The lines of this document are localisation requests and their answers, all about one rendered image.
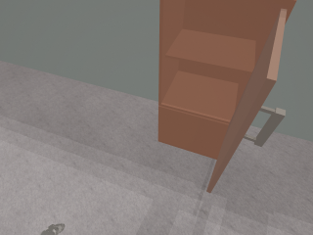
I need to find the handle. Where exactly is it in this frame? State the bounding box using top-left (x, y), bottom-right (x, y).
top-left (244, 106), bottom-right (286, 147)

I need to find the cupboard door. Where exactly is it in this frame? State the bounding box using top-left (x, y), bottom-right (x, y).
top-left (206, 9), bottom-right (287, 193)

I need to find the robot left hand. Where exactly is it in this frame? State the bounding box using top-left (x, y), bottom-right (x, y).
top-left (39, 223), bottom-right (65, 235)

